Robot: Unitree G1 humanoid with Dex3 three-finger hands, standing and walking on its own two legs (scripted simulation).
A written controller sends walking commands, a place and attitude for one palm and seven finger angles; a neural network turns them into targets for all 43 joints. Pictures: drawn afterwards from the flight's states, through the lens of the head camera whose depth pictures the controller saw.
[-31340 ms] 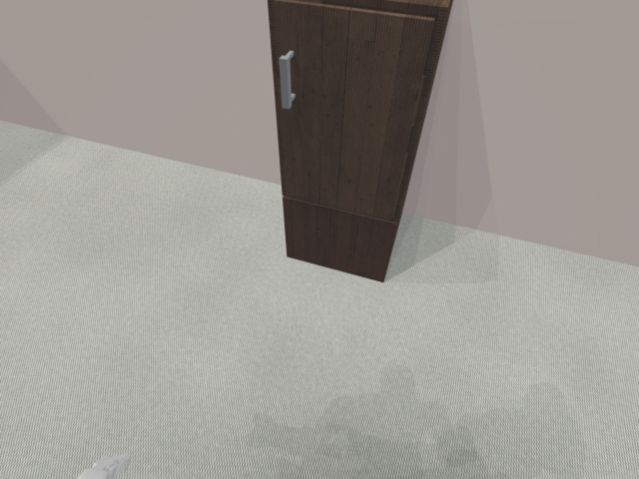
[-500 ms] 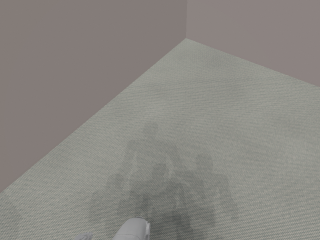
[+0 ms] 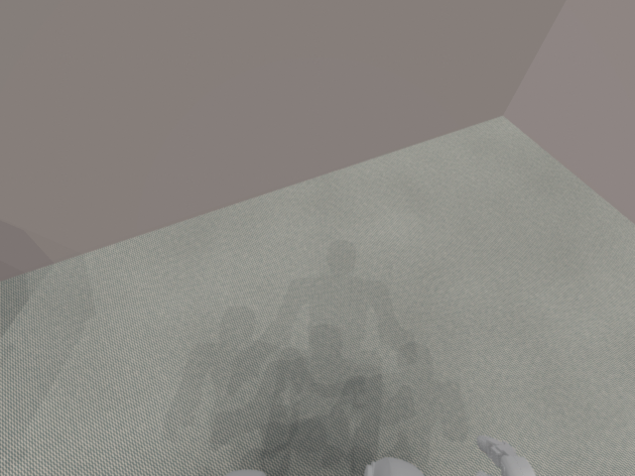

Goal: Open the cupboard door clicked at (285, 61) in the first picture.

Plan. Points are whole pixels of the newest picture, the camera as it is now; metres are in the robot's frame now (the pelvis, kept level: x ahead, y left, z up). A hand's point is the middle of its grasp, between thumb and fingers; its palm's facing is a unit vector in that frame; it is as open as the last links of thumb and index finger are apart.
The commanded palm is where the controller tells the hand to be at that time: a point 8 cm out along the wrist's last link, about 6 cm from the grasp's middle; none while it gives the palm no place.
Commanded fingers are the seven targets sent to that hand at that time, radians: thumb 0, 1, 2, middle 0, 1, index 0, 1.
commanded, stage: turn to face it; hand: left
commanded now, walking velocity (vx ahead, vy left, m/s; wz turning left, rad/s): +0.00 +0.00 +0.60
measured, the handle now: out of the picture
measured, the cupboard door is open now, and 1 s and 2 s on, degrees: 52 52 52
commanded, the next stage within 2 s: none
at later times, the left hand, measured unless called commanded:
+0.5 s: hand out of the picture +0.07 +0.15 -0.13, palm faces +0.23 -0.93 -0.29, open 7.4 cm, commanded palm none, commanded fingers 0.00 0.90 0.90 -0.20 -0.30 -0.20 -0.30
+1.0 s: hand out of the picture -0.10 +0.20 -0.17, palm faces +0.59 -0.77 -0.25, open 7.4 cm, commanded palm none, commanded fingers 0.00 0.90 0.90 -0.20 -0.30 -0.20 -0.30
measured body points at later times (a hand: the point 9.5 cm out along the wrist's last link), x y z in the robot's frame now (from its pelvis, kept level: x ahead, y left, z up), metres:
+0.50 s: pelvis +0.01 -0.06 +0.01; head +0.07 -0.08 +0.46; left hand +0.06 +0.20 -0.11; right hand +0.11 -0.31 -0.16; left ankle -0.06 +0.07 -0.63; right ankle +0.01 -0.15 -0.73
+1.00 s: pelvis -0.02 -0.01 +0.00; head +0.01 +0.04 +0.45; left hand -0.13 +0.24 -0.15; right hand +0.24 -0.16 -0.11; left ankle -0.05 +0.05 -0.73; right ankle +0.04 -0.16 -0.64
